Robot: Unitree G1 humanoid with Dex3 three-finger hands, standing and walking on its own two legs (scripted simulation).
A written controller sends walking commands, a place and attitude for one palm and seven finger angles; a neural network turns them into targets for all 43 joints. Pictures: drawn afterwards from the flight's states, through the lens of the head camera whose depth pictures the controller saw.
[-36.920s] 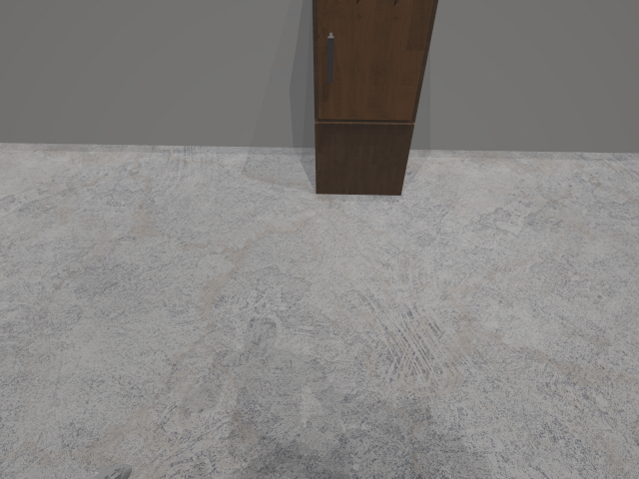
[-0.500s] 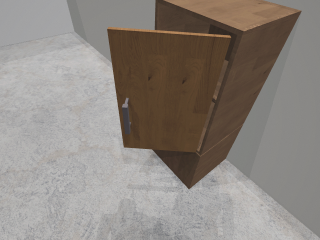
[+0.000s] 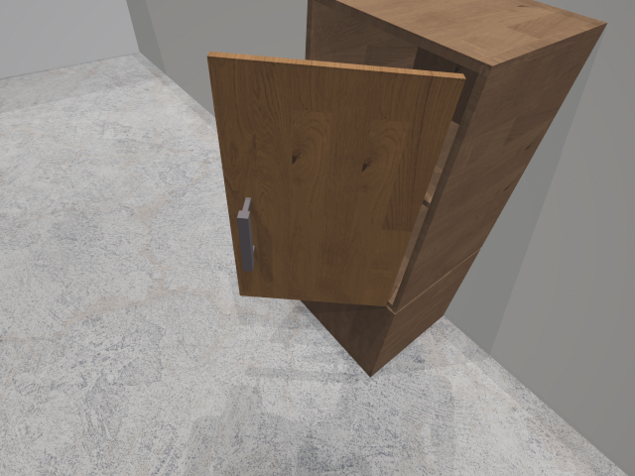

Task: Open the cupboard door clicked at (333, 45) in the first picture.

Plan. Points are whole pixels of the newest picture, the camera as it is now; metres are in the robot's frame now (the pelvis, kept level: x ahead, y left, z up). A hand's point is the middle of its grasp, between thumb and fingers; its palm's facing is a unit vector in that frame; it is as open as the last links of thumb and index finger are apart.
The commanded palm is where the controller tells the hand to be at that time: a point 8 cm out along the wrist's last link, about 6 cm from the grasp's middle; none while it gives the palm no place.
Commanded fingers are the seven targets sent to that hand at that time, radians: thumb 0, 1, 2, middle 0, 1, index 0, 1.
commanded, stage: come to a stop and stand still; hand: left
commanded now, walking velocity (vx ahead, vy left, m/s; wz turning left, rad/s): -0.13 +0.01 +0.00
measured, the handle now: (248, 235) +0.57 +0.17 -0.09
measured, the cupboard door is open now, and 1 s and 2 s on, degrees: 48 48 48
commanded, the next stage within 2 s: look again from close up in 1.72 s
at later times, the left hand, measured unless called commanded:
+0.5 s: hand out of the picture +0.01 +0.17 -0.18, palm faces +0.00 -0.98 -0.21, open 7.3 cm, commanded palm none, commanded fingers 0.00 0.90 0.90 -0.20 -0.30 -0.20 -0.30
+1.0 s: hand out of the picture +0.03 +0.18 -0.16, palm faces -0.03 -0.97 -0.24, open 7.4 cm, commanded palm none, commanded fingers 0.00 0.90 0.90 -0.20 -0.30 -0.20 -0.30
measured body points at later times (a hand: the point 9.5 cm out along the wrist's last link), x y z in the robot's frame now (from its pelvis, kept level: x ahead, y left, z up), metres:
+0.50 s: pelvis -0.01 +0.00 +0.00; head +0.00 +0.00 +0.45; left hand +0.01 +0.22 -0.16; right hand +0.04 -0.24 -0.15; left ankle +0.03 +0.09 -0.74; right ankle +0.01 -0.12 -0.74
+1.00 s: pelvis +0.01 +0.00 +0.00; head +0.02 -0.02 +0.45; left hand +0.03 +0.23 -0.14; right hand +0.03 -0.23 -0.16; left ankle +0.03 +0.09 -0.74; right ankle +0.01 -0.12 -0.74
